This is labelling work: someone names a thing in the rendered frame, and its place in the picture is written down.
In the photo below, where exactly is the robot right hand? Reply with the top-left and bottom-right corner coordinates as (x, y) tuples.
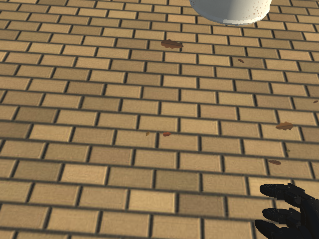
(254, 182), (319, 239)

